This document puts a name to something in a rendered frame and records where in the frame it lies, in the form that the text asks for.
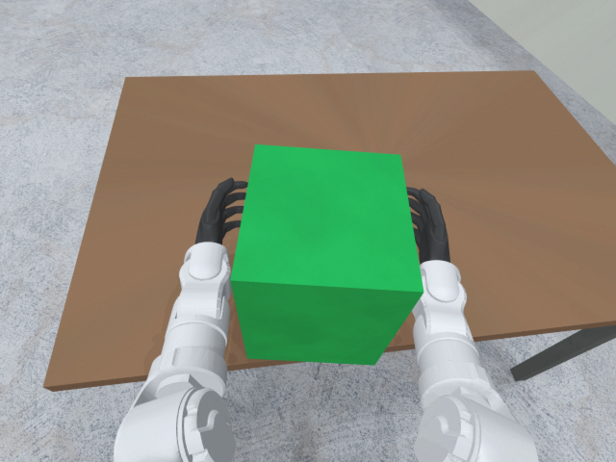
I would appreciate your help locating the robot right upper arm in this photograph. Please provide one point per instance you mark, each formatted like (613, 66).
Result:
(457, 429)

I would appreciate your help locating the robot left hand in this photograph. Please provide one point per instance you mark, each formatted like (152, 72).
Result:
(212, 226)

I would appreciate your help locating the table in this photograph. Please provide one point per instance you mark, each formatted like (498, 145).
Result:
(527, 196)

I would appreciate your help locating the robot right hand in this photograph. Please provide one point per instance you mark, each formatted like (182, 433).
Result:
(431, 236)

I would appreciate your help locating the carton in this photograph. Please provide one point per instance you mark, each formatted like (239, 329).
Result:
(326, 267)

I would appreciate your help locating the right robot forearm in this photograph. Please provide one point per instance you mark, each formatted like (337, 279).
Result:
(445, 348)

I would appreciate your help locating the left robot forearm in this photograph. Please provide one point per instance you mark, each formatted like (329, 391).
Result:
(197, 331)

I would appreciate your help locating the robot left upper arm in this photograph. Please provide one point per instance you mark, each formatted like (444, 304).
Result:
(192, 425)

